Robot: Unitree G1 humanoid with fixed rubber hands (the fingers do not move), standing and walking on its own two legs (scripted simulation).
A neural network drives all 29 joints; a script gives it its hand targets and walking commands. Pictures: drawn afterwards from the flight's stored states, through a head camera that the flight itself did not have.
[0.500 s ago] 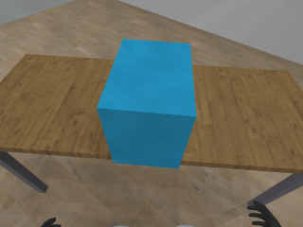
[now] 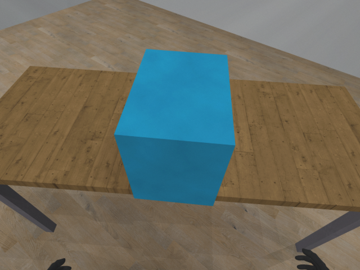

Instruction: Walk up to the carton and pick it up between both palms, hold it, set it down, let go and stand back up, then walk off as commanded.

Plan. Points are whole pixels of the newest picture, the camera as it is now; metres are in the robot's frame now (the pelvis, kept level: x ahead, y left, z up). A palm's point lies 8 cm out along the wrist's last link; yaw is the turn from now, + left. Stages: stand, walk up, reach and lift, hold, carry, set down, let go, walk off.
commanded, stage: walk up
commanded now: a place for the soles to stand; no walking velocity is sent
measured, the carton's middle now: (179, 128) +0.45 +0.01 +0.03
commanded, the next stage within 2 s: reach and lift in 0.24 s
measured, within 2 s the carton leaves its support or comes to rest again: neither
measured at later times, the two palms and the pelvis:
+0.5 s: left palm (62, 245) +0.18 +0.28 -0.07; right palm out of the picture +0.14 -0.29 -0.09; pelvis -0.01 +0.00 +0.00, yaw +0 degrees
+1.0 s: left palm out of the picture +0.12 +0.27 -0.05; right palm out of the picture +0.11 -0.23 -0.05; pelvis -0.04 +0.00 +0.00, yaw +0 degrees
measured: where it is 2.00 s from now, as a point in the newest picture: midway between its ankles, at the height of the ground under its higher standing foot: outside the picture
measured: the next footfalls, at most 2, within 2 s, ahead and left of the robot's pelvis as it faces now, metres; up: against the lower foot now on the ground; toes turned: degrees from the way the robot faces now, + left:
none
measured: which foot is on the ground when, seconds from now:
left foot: down 0.00-1.00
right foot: down 0.00-1.00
